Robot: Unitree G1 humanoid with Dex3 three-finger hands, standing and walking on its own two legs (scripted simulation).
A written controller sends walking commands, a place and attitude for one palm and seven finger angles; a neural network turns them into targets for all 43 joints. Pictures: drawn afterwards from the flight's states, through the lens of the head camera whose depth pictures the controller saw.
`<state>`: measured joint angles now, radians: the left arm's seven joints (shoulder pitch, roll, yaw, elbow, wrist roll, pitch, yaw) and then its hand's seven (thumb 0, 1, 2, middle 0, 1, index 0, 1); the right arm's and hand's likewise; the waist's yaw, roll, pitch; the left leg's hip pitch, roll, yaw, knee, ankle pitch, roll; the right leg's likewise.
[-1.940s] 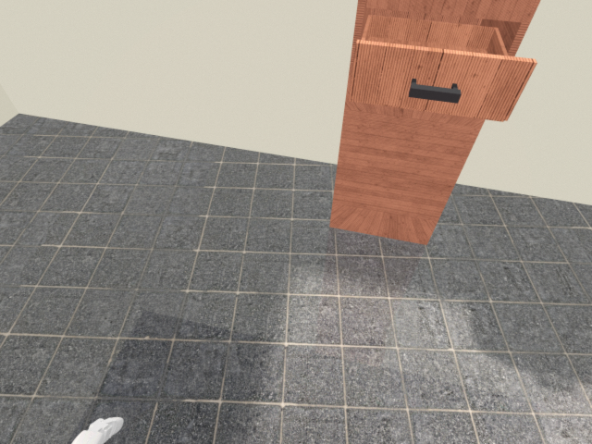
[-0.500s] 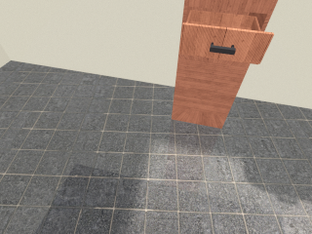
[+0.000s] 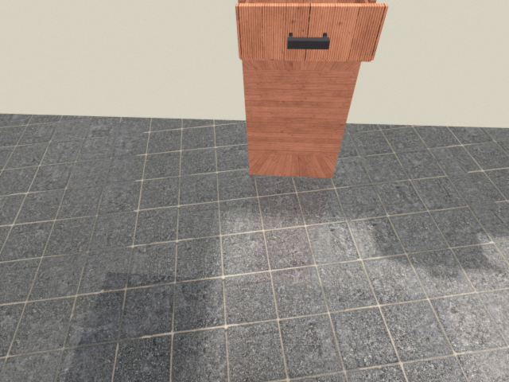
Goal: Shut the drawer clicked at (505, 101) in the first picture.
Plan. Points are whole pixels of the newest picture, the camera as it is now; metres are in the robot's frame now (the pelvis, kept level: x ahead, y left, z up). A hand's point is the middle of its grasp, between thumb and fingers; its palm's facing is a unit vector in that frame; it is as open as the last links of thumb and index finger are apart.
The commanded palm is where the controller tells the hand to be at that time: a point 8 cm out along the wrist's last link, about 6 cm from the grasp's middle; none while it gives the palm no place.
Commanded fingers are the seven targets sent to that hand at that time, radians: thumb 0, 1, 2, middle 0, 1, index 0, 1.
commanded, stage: walk to a spot facing it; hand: left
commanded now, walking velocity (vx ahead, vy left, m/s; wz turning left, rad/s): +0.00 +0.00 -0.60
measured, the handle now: (307, 39) +0.92 -0.06 +0.09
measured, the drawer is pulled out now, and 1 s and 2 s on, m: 0.23 0.23 0.23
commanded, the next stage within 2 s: turn to face it in 1.98 s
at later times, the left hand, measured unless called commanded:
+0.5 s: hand out of the picture +0.07 +0.23 -0.15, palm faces -0.17 -0.96 -0.24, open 7.4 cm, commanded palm none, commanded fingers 0.00 0.90 0.90 -0.20 -0.30 -0.20 -0.30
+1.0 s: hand (174, 359) +0.17 +0.17 -0.14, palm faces -0.61 -0.78 -0.15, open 7.4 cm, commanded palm none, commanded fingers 0.00 0.90 0.90 -0.20 -0.30 -0.20 -0.30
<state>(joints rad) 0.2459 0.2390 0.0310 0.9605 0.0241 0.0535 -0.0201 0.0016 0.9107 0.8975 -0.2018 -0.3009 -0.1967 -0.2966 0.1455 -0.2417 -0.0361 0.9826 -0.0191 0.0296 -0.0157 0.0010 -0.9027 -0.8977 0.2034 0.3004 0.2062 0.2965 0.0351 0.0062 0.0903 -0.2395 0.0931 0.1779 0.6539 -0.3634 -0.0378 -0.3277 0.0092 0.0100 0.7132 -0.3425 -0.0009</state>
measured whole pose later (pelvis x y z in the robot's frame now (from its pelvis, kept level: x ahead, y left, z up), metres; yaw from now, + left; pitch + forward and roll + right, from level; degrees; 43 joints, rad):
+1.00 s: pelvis -0.01 +0.07 +0.03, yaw -36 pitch +1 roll -2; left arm 0.18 0.23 0.08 0.93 0.04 0.08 -0.06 0.01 0.91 0.90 -0.20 -0.30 -0.19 -0.30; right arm 0.41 -0.20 -0.04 1.00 -0.03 -0.04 -0.03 0.00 -0.90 -0.90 0.20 0.30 0.21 0.30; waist -0.06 -0.02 0.03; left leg -0.11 0.11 0.29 0.40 -0.30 0.02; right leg -0.47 -0.09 -0.05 0.91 -0.32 0.06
